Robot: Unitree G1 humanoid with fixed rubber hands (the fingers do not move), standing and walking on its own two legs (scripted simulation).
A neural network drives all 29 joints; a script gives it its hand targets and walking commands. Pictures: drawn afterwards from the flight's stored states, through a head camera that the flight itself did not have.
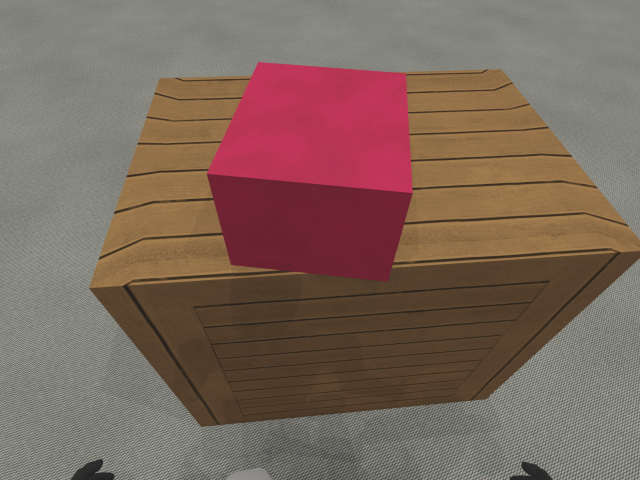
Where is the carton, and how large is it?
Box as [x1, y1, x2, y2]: [207, 62, 412, 281]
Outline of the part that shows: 258,62 207,172 208,180 231,264 387,281 412,193 405,73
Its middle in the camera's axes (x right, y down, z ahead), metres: +0.00 -0.11 +0.60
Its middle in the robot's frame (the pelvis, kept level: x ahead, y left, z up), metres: +0.53 +0.00 +0.08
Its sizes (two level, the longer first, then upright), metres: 0.277 0.238 0.180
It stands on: a pedestal, 0.75 m high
